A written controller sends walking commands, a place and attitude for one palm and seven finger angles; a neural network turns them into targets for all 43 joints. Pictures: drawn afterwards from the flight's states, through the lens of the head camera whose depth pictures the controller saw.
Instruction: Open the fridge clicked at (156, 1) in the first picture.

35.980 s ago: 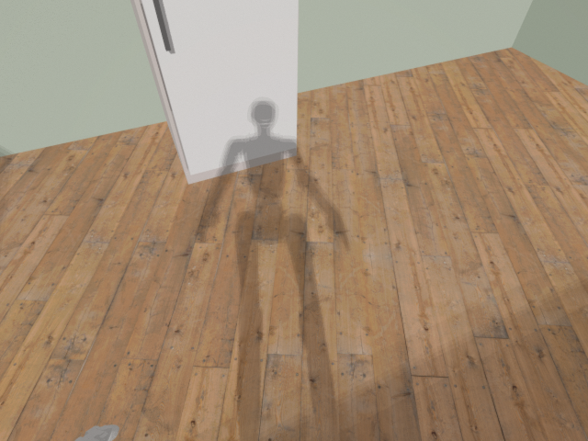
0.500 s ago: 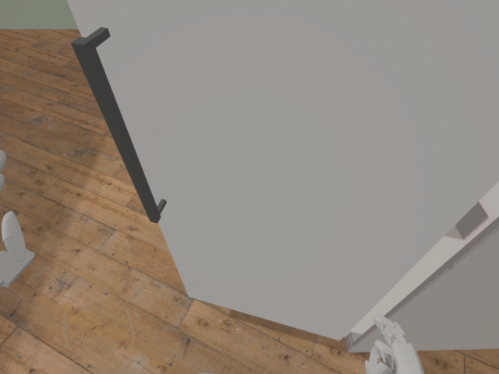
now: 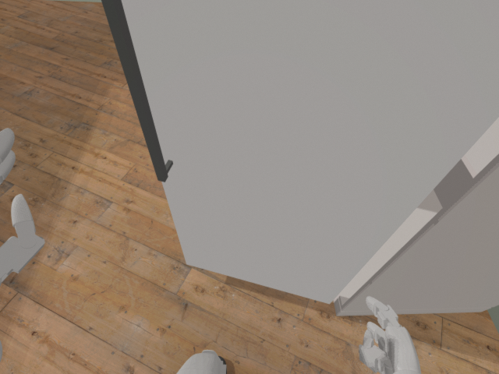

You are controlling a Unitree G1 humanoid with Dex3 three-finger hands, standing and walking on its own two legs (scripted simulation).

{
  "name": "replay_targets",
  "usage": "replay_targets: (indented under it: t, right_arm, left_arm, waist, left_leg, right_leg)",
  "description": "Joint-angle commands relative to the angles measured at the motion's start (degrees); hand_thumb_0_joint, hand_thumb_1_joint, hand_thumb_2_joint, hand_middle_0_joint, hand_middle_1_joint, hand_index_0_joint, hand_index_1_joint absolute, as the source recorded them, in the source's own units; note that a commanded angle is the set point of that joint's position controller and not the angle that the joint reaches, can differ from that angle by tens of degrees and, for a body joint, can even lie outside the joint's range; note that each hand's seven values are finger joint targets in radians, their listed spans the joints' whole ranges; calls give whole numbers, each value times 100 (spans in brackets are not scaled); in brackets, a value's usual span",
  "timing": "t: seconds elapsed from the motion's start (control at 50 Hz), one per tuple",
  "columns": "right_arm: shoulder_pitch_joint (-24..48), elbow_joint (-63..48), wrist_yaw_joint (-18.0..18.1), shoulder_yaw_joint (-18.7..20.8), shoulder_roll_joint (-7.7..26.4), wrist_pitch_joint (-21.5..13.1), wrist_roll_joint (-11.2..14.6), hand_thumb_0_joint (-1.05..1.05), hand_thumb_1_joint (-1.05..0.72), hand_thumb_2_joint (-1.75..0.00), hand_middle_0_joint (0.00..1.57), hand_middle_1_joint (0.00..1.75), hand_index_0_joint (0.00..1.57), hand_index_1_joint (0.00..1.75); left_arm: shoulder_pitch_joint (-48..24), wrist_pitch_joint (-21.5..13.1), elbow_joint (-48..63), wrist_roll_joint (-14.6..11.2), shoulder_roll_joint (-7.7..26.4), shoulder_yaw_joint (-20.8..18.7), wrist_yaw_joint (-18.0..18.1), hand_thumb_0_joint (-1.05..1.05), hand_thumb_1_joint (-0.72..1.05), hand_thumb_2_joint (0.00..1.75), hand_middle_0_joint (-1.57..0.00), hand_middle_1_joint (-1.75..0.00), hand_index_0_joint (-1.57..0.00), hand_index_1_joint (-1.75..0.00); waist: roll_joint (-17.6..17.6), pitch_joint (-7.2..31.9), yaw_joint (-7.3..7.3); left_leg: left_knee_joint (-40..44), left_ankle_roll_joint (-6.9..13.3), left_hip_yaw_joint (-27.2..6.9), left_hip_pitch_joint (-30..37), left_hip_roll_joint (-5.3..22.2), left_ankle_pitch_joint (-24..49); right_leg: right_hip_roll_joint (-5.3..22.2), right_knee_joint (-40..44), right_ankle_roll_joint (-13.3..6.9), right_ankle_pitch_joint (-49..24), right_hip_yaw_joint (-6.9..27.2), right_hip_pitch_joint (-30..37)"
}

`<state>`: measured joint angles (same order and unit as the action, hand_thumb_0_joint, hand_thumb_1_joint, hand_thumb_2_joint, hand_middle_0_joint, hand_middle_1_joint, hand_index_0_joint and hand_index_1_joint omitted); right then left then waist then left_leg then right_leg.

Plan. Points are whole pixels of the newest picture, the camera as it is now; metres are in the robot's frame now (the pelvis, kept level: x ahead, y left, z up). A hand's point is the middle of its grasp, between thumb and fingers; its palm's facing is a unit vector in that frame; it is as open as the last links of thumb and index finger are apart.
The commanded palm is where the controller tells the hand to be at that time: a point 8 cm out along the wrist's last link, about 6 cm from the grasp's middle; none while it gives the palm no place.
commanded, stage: step back with the hand held close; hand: left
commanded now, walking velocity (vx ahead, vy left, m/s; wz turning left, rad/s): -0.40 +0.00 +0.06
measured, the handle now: (148, 105) +0.50 +0.24 +0.13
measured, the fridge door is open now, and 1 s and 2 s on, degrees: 73 73 73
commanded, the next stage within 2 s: stop stepping back and stand still in 0.12 s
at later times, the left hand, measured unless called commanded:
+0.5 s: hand out of the picture +0.06 +0.29 +0.18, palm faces +0.46 -0.78 -0.42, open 7.4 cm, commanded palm +0.01 +0.32 +0.19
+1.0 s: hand out of the picture +0.00 +0.33 +0.17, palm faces +0.54 -0.76 -0.35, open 7.4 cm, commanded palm -0.05 +0.35 +0.19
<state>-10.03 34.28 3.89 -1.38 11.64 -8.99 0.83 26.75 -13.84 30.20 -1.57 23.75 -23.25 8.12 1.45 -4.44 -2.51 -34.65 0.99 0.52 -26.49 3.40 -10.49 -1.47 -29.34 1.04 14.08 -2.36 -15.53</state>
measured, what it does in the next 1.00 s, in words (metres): walks backwards: right foot, then left foot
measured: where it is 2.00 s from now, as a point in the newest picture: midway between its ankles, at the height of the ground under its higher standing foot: outside the picture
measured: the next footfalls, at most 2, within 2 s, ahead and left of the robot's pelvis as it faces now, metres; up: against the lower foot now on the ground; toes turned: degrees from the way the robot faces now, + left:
right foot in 0.40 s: -0.10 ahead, -0.05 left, +0.00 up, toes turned +2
left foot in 0.64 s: -0.11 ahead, +0.17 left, +0.00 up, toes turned +5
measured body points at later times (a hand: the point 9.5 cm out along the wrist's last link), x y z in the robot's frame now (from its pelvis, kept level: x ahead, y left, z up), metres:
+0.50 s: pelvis -0.13 +0.02 +0.00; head -0.14 +0.03 +0.45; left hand +0.03 +0.33 +0.20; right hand +0.03 -0.21 -0.08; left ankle -0.07 +0.12 -0.67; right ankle -0.12 -0.10 -0.73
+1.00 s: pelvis -0.18 +0.04 +0.00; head -0.22 +0.06 +0.45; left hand -0.04 +0.37 +0.18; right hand -0.04 -0.20 -0.08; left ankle -0.17 +0.15 -0.70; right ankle -0.14 -0.06 -0.73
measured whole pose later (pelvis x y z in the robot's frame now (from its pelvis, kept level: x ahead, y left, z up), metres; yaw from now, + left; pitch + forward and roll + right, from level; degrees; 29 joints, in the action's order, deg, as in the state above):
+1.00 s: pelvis -0.18 +0.04 +0.00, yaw +3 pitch -3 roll +0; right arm -17.2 40.1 3.4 -0.2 11.6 -5.4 -0.2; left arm 26.8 -10.5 23.3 -1.3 21.5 -23.3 8.2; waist -3.1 2.9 -1.8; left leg -50.2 2.3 2.9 -21.6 1.4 -24.5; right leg 0.5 -34.2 -3.1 16.0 -3.5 -16.8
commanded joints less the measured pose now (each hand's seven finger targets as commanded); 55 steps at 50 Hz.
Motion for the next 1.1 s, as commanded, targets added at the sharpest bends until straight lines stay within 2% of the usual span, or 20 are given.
replay_targets:
  t: [0.0, 0.08, 0.12, 0.14, 0.2, 0.32, 0.36, 0.4, 0.44, 0.58, 0.64, 0.66, 0.7, 0.78, 0.82, 0.84, 0.9, 0.98, 1.02, 1.08]
  right_arm:
    - [128, -790, 94, 450, 622, 22, -9, 0, -90, -90, 20, 30, 20, 30]
    - [312, -843, 113, 248, 447, 153, -44, 0, -90, -90, 20, 30, 20, 30]
    - [307, -961, 180, 409, 659, 36, -48, 0, -90, -90, 20, 30, 20, 30]
    - [188, -919, 114, 457, 690, -87, 13, 0, -90, -90, 20, 30, 20, 30]
    - [-6, -761, 46, 546, 720, -297, -107, 0, -90, -90, 20, 30, 20, 30]
    - [155, -873, -74, 420, 817, -242, 33, 0, -90, -90, 20, 30, 20, 30]
    - [173, -850, -37, 389, 776, -135, -8, 0, -90, -90, 20, 30, 20, 30]
    - [8, -764, -33, 409, 697, -23, -3, 0, -90, -90, 20, 30, 20, 30]
    - [-13, -672, -21, 537, 814, 39, 107, 0, -90, -90, 20, 30, 20, 30]
    - [-20, -534, 127, 334, 687, -179, -82, 0, -90, -90, 20, 30, 20, 30]
    - [112, -547, 98, 391, 637, -344, -84, 0, -90, -90, 20, 30, 20, 30]
    - [113, -489, 23, 407, 660, -359, -170, 0, -90, -90, 20, 30, 20, 30]
    - [75, -491, -102, 436, 712, -361, -41, 0, -90, -90, 20, 30, 20, 30]
    - [110, -644, -65, 492, 874, -80, -79, 0, -90, -90, 20, 30, 20, 30]
    - [202, -803, -73, 546, 767, 72, 10, 0, -90, -90, 20, 30, 20, 30]
    - [39, -762, -52, 556, 811, 9, -3, 0, -90, -90, 20, 30, 20, 30]
    - [44, -546, -14, 492, 708, 42, -52, 0, -90, -90, 20, 30, 20, 30]
    - [14, -469, 158, 300, 634, -131, -136, 0, -90, -90, 20, 30, 20, 30]
    - [71, -649, 141, 361, 816, -302, -127, 0, -90, -90, 20, 30, 20, 30]
    - [86, -450, -40, 362, 572, -397, -143, 0, -90, -90, 20, 30, 20, 30]
  left_arm:
    - [29, -283, 1329, -120, 1388, -986, 202, 0, 90, 90, -20, -30, -20, -30]
    - [229, -200, 1239, -29, 1363, -1183, 254, 0, 90, 90, -20, -30, -20, -30]
    - [213, -328, 1558, 15, 1427, -1257, 275, 0, 90, 90, -20, -30, -20, -30]
    - [199, -451, 1593, -92, 1299, -1054, 181, 0, 90, 90, -20, -30, -20, -30]
    - [290, -455, 1749, -173, 1181, -1088, 176, 0, 90, 90, -20, -30, -20, -30]
    - [242, -57, 1434, -81, 1024, -869, 136, 0, 90, 90, -20, -30, -20, -30]
    - [-13, 39, 1131, 2, 1229, -914, 104, 0, 90, 90, -20, -30, -20, -30]
    - [-106, 62, 739, -80, 1389, -972, 103, 0, 90, 90, -20, -30, -20, -30]
    - [-400, 193, 450, -174, 940, -530, 29, 0, 90, 90, -20, -30, -20, -30]
    - [-830, 33, 975, 72, 951, -441, 250, 0, 90, 90, -20, -30, -20, -30]
    - [-868, -117, 1445, 74, 1270, -674, 265, 0, 90, 90, -20, -30, -20, -30]
    - [-814, -129, 1382, 130, 1277, -783, 234, 0, 90, 90, -20, -30, -20, -30]
    - [-446, -148, 1228, 109, 1192, -792, 172, 0, 90, 90, -20, -30, -20, -30]
    - [117, -72, 359, 96, 997, -788, 60, 0, 90, 90, -20, -30, -20, -30]
    - [-155, -6, 124, 38, 1040, -675, -38, 0, 90, 90, -20, -30, -20, -30]
    - [-597, -57, 354, -81, 1252, -857, -24, 0, 90, 90, -20, -30, -20, -30]
    - [-946, 80, 325, -33, 904, -452, -23, 0, 90, 90, -20, -30, -20, -30]
    - [-1268, -29, 960, 98, 911, -280, 174, 0, 90, 90, -20, -30, -20, -30]
    - [-1302, -191, 1595, 110, 1118, -513, 267, 0, 90, 90, -20, -30, -20, -30]
    - [-642, -178, 1016, 125, 1176, -815, 188, 0, 90, 90, -20, -30, -20, -30]
  waist:
    - [-1135, 1160, 188]
    - [-659, 835, 315]
    - [1428, 1251, 118]
    - [1485, 1479, 121]
    - [1252, 1267, 246]
    - [1424, 906, 225]
    - [733, 874, 210]
    - [-1023, 912, 278]
    - [-1925, 15, 346]
    - [258, 719, 334]
    - [2328, 458, 378]
    - [2092, 125, 410]
    - [912, 170, 255]
    - [590, 502, 133]
    - [-1843, 387, 225]
    - [-1804, 581, 320]
    - [-1153, 18, 446]
    - [115, 481, 432]
    - [2284, 581, 238]
    - [1223, 160, 298]
  left_leg:
    - [-2282, -182, -99, 956, -323, -1314]
    - [563, -71, -202, 719, -123, -635]
    - [1621, 314, -1282, 1248, 1114, 3039]
    - [1518, 545, -1213, 1708, 1457, 3582]
    - [1498, 825, -1555, 1179, 1487, 2217]
    - [1831, 262, -961, 229, 640, -2936]
    - [868, 72, -414, 39, 145, -2742]
    - [-2671, -75, 209, 589, -593, -1664]
    - [-4346, -107, -489, 119, -361, -1317]
    - [1604, 256, 392, 1648, -264, -1113]
    - [2399, 965, -2177, 1576, 1303, -828]
    - [2537, 1113, -2625, 1044, 1401, -1269]
    - [2209, 1063, -1747, 585, 1202, -1639]
    - [959, 490, -562, -976, 391, -2961]
    - [-2463, 153, 334, -1214, -633, -2047]
    - [-3558, 39, -19, -948, -449, -1617]
    - [-2681, 84, -201, 379, 53, -1459]
    - [813, 194, 362, 2008, -257, -1299]
    - [2299, 739, -2082, 2053, 1254, -1476]
    - [2525, 1064, -2218, 686, 1380, -1893]
  right_leg:
    - [2384, 1277, -1288, -1208, 1719, -1029]
    - [1750, -218, -653, -3333, 799, -67]
    - [504, -1734, -74, -790, 184, -196]
    - [232, -2465, -108, 1272, 322, -627]
    - [97, -3100, -5, 1587, 552, -813]
    - [-155, -173, -154, 968, -447, 822]
    - [54, 742, -336, 566, -376, 1279]
    - [1636, 1746, -1100, 72, 1285, -96]
    - [2098, 2024, -1442, 1207, 2000, -1465]
    - [955, 97, -724, 1545, 752, -464]
    - [-43, -2994, -173, 1793, -141, -1411]
    - [102, -3270, -210, 1483, 235, -1464]
    - [234, -2253, -201, 1295, 146, -742]
    - [29, -3, -310, 1047, -202, 1872]
    - [1672, 1774, -1141, 2193, 2735, 1011]
    - [2151, 1922, -1499, 1823, 3252, 465]
    - [1810, 1910, -1221, 3105, 2122, -1705]
    - [1042, 505, -775, 2484, 890, -1428]
    - [-70, -2070, -214, 1617, -74, -1537]
    - [299, -2365, -106, 1164, 443, -903]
